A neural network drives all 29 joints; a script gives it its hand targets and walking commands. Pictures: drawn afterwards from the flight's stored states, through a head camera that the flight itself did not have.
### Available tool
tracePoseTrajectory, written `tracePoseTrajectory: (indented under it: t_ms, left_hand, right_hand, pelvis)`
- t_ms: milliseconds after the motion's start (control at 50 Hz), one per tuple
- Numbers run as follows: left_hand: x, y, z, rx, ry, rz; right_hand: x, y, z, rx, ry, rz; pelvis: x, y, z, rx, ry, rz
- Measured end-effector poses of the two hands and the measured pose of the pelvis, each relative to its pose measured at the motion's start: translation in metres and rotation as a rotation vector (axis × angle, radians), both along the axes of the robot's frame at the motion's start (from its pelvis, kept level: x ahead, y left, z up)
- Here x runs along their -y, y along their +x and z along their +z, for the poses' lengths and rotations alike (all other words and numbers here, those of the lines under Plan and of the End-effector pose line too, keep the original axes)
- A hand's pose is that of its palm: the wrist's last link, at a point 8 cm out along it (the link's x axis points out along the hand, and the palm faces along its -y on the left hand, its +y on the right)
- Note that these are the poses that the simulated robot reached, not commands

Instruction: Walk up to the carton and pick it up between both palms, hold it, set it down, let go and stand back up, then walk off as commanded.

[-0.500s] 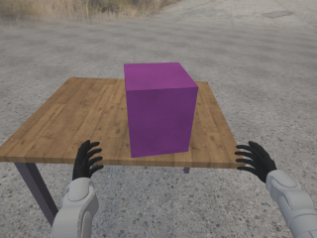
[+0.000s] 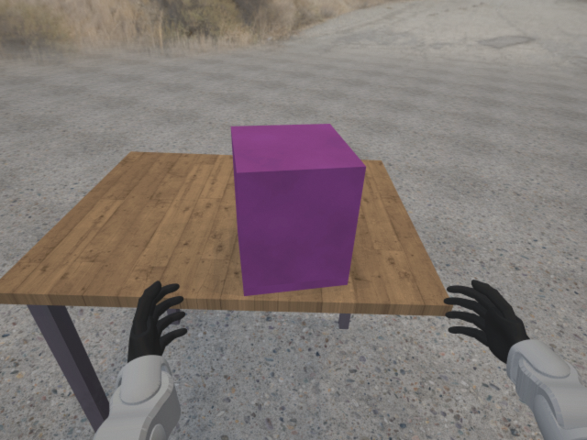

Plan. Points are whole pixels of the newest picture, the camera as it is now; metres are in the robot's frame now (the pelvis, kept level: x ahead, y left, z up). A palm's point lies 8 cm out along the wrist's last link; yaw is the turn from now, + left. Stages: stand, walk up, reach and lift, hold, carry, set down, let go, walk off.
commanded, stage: set down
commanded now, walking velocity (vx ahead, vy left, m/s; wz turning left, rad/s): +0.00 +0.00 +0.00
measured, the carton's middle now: (289, 205) +0.55 +0.05 +0.12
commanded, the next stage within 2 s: let go in 1.72 s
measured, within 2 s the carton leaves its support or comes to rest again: neither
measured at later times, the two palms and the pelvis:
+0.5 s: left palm (159, 361) +0.22 +0.20 +0.08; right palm (492, 352) +0.28 -0.24 +0.06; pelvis +0.03 +0.00 +0.00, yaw +0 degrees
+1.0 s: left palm (147, 383) +0.21 +0.21 +0.05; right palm (489, 396) +0.23 -0.24 +0.02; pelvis +0.04 +0.01 +0.00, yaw +0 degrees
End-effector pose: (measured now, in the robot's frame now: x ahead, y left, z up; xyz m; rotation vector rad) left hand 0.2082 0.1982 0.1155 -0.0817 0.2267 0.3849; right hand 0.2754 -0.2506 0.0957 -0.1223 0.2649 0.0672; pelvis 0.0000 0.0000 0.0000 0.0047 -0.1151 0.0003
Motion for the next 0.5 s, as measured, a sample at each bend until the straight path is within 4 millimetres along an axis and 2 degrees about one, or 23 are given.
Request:
tracePoseTrajectory:
  t_ms: [280, 500]
  left_hand:
    - [0.001, 0.005, -0.025, -0.091, -0.018, -0.021]
    - [0.0, 0.016, -0.04, -0.159, 0.0, -0.04]
  right_hand:
    - [-0.002, -0.006, -0.017, -0.066, 0.0, -0.037]
    - [-0.006, 0.0, -0.031, -0.11, 0.011, -0.07]
  pelvis:
    - [-0.003, 0.012, 0.001, -0.002, -0.005, 0.001]
    - [-0.005, 0.026, 0.001, -0.011, -0.006, 0.002]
